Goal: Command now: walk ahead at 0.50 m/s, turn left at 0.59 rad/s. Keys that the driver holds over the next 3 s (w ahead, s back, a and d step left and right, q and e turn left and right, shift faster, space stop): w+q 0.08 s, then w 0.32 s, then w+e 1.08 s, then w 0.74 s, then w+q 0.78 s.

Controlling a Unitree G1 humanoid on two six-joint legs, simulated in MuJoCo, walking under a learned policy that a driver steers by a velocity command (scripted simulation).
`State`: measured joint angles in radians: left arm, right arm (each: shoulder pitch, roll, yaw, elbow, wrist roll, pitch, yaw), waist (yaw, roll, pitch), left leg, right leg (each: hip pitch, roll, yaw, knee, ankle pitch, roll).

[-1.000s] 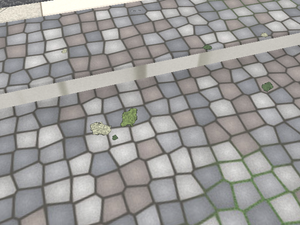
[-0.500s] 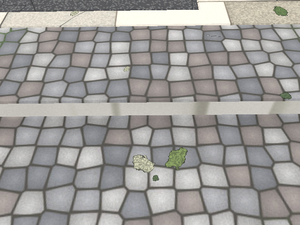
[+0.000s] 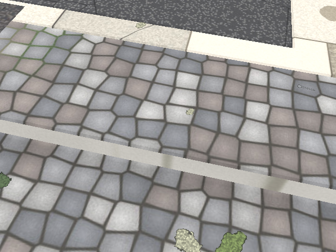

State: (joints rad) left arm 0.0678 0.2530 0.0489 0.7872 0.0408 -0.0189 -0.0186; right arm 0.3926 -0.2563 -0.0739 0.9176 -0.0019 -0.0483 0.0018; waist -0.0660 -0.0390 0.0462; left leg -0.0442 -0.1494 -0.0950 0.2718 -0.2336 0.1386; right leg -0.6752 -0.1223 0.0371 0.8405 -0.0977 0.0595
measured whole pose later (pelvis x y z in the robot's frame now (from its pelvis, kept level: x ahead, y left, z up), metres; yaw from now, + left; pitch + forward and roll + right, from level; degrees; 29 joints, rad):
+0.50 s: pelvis +0.28 -0.04 +0.00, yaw +8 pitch +1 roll -1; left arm 0.41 0.23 0.04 0.94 0.00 -0.09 -0.02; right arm 0.15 -0.27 -0.03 0.82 -0.05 -0.04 0.04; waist 0.04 0.05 0.03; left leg -0.58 0.07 -0.03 0.88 -0.18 0.01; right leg -0.09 0.06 -0.04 0.25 -0.18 -0.06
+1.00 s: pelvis +0.51 +0.03 +0.00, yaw -7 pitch +1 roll +1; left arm 0.17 0.28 0.07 0.85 0.04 0.00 -0.05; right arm 0.35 -0.24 -0.04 0.90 -0.02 -0.10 -0.01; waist -0.03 -0.05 0.02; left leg -0.06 -0.01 0.20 0.26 -0.21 0.05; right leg -0.65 -0.07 -0.01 1.02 -0.15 -0.02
